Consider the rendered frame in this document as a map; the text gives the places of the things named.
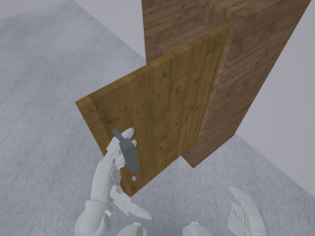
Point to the robot left hand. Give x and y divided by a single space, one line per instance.
108 172

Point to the handle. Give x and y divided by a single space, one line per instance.
128 151

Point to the cupboard door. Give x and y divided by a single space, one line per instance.
164 102

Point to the robot right shin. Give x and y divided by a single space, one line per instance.
195 222

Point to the robot left forearm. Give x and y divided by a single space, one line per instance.
95 220

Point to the robot right hand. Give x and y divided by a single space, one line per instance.
250 222

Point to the right robot thigh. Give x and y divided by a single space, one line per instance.
196 230

